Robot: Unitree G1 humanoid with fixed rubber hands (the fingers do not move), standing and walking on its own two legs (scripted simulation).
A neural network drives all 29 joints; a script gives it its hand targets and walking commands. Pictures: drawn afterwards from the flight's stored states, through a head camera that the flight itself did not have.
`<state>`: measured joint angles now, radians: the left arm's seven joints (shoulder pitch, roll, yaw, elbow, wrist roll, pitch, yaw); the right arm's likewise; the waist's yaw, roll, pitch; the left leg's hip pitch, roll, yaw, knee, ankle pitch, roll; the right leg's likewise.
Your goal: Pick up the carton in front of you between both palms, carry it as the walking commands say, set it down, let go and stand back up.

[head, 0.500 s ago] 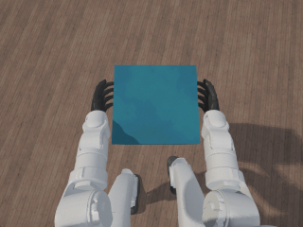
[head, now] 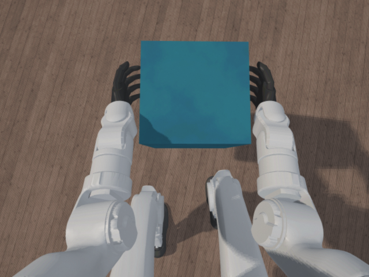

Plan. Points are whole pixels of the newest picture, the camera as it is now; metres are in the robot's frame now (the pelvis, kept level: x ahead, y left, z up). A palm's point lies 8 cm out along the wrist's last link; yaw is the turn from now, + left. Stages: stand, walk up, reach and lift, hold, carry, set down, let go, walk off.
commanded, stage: set down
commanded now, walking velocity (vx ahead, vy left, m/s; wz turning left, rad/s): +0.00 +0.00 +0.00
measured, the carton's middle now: (191, 106) +0.45 -0.06 -0.17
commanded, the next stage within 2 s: none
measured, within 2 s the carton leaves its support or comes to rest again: rests again in 1.38 s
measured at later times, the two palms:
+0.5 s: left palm (139, 103) +0.50 +0.08 -0.24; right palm (245, 107) +0.46 -0.22 -0.25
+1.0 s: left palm (147, 107) +0.51 +0.08 -0.34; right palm (240, 104) +0.49 -0.22 -0.33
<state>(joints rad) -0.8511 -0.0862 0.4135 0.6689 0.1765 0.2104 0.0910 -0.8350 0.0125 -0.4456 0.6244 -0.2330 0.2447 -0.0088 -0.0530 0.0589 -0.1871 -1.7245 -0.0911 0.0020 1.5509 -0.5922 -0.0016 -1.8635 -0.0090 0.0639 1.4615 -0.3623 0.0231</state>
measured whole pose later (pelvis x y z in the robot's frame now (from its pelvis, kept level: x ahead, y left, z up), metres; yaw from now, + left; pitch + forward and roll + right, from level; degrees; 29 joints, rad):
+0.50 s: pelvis -0.03 -0.01 -0.12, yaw +1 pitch +47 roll +3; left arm -1.21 0.08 0.37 0.83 0.11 0.24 0.10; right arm -1.14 -0.07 -0.44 0.69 -0.18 0.28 -0.08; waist -0.07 0.06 0.01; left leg -2.12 -0.11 0.00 1.95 -0.65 -0.03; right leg -2.26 0.00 0.05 1.82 -0.37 0.02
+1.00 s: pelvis -0.03 +0.00 -0.18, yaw +1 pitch +44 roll +1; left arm -1.35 0.17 0.18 0.93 0.01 0.22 0.18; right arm -1.34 -0.24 -0.36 0.95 -0.01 0.22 -0.05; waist -0.12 0.02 0.18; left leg -2.24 -0.13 0.01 2.18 -0.71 -0.02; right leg -2.38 -0.01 0.06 2.04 -0.42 0.04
